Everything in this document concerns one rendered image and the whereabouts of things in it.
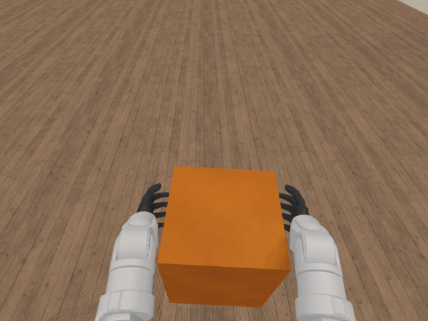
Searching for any robot right forearm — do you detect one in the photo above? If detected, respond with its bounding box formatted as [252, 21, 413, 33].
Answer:
[290, 215, 356, 321]

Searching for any carton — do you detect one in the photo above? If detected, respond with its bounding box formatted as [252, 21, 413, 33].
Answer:
[157, 166, 291, 308]

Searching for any robot left hand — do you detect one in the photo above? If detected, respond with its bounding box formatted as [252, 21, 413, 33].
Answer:
[137, 183, 169, 228]

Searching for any robot left forearm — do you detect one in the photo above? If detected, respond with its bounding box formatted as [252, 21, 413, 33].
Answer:
[95, 211, 158, 321]

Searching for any robot right hand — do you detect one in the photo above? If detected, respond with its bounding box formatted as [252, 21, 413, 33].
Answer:
[279, 185, 309, 232]

